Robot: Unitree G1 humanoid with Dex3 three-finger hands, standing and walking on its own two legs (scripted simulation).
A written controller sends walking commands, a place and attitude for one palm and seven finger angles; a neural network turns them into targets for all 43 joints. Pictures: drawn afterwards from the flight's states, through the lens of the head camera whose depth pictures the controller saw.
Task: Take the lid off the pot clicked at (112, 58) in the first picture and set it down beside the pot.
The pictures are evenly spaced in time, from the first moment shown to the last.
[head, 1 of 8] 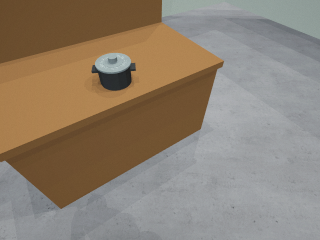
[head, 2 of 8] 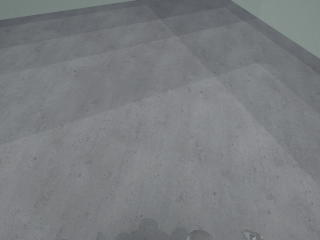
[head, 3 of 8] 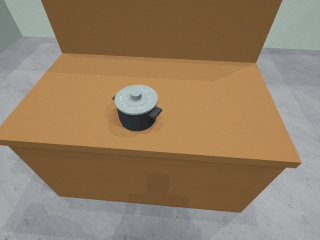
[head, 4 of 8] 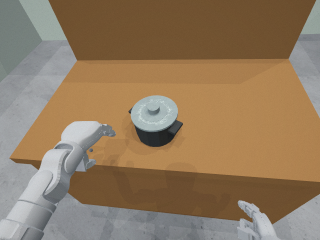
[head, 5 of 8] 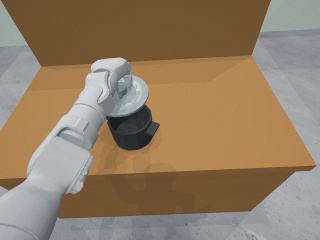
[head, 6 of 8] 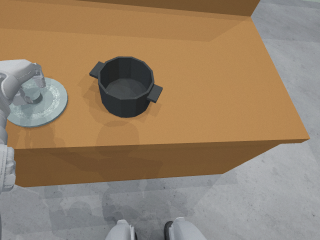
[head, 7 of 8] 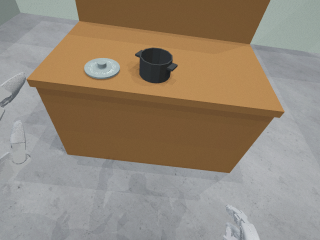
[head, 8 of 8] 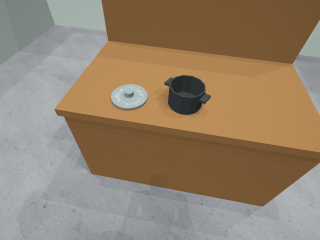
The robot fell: no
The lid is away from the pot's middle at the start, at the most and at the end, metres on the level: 0.00 0.25 0.25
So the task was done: yes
